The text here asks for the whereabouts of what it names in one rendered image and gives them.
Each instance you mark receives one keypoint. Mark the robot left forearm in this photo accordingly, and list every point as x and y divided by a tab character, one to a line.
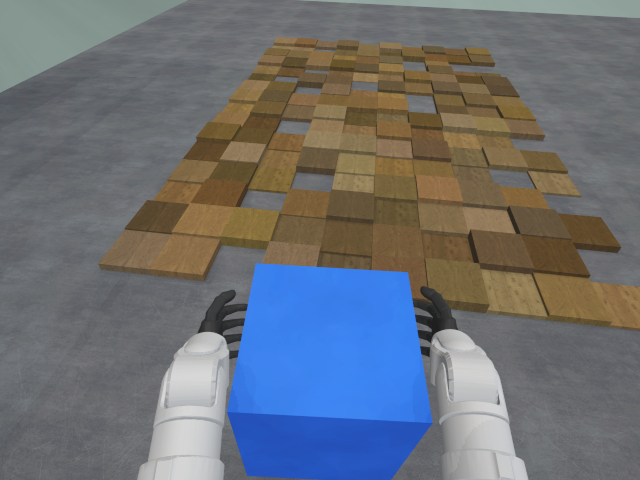
186	440

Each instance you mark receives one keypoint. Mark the carton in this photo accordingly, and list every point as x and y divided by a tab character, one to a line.
329	382

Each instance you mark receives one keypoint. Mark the left robot hand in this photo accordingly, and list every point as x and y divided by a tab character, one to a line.
217	312

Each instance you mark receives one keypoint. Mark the right robot hand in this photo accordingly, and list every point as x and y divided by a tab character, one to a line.
439	310

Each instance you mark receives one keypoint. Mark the robot right forearm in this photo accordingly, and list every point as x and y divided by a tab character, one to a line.
476	437

